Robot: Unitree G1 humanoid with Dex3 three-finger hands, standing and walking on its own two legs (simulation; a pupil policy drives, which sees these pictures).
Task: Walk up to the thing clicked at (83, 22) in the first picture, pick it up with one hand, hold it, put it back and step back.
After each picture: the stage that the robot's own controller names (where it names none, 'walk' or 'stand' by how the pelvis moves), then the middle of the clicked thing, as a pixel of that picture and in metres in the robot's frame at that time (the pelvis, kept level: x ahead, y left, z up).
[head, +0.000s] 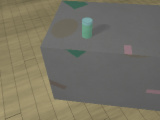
stand; (87, 28) +0.87 -0.02 -0.09
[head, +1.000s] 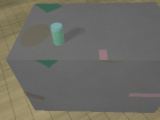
walk; (57, 34) +0.76 +0.18 -0.06
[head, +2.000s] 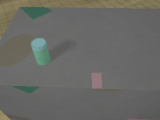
rise first; (41, 52) +0.57 +0.22 -0.04
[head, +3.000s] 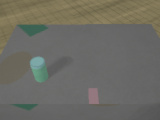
stand; (39, 69) +0.54 +0.22 -0.09
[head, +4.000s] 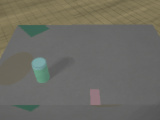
stand; (41, 70) +0.53 +0.22 -0.09
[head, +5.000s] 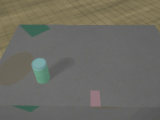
stand; (41, 71) +0.53 +0.22 -0.09
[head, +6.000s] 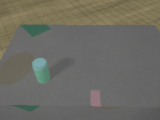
stand; (41, 70) +0.53 +0.22 -0.09
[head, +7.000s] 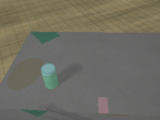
rise first; (50, 76) +0.52 +0.20 -0.09
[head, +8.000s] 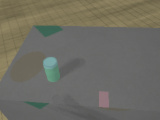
go down; (51, 69) +0.54 +0.20 -0.09
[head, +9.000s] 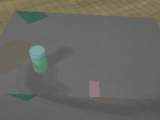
go down; (39, 59) +0.56 +0.18 -0.06
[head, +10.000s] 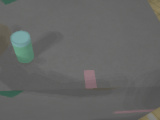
go down; (23, 47) +0.53 +0.19 -0.02
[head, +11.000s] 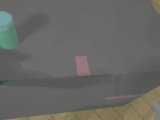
close in; (5, 31) +0.55 +0.20 +0.01
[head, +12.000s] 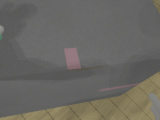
close; out of the picture +0.56 +0.20 +0.03
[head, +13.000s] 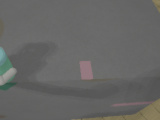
lift; out of the picture +0.42 +0.23 +0.03
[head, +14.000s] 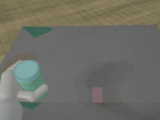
lift; (32, 81) +0.32 +0.16 +0.13
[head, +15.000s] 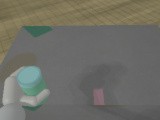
hold; (34, 86) +0.32 +0.16 +0.10
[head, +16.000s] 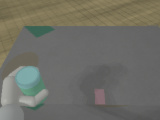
hold; (32, 86) +0.32 +0.17 +0.10
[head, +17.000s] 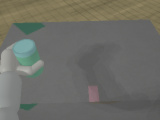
crouch; (29, 59) +0.42 +0.17 +0.12
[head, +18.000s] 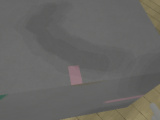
lower; out of the picture +0.54 +0.24 +0.12
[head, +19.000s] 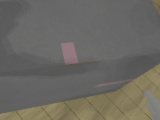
lower; out of the picture +0.55 +0.22 +0.04
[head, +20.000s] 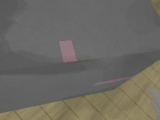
lower; out of the picture +0.55 +0.22 +0.04
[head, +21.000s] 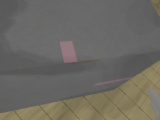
lower; out of the picture +0.55 +0.22 +0.04
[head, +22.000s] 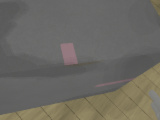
lower; out of the picture +0.55 +0.22 +0.04
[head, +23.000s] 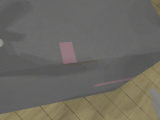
withdraw; out of the picture +0.55 +0.20 +0.04
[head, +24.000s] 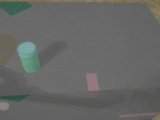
sink last; (29, 57) +0.51 +0.18 -0.02
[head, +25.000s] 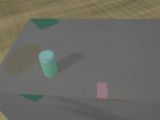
stand; (48, 64) +0.53 +0.20 -0.03
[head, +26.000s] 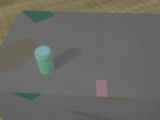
stand; (44, 60) +0.52 +0.19 -0.02
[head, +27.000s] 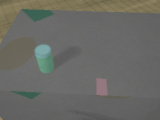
stand; (45, 59) +0.53 +0.18 -0.02
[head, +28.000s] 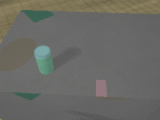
stand; (44, 60) +0.52 +0.19 -0.02
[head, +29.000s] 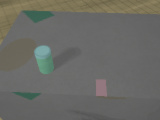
stand; (44, 60) +0.52 +0.19 -0.02
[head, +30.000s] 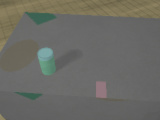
stand; (47, 61) +0.53 +0.18 -0.05
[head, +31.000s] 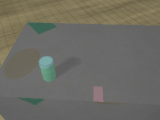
walk; (47, 69) +0.54 +0.19 -0.09
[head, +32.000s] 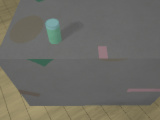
walk; (53, 31) +0.69 +0.17 -0.07
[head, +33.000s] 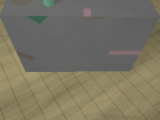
walk; out of the picture +1.01 +0.22 -0.07
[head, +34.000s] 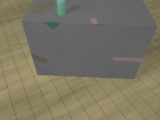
stand; (61, 6) +1.15 +0.18 -0.08
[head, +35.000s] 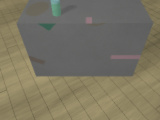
stand; (56, 7) +1.14 +0.20 -0.09
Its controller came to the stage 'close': yes
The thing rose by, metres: 0.20
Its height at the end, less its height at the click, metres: +0.00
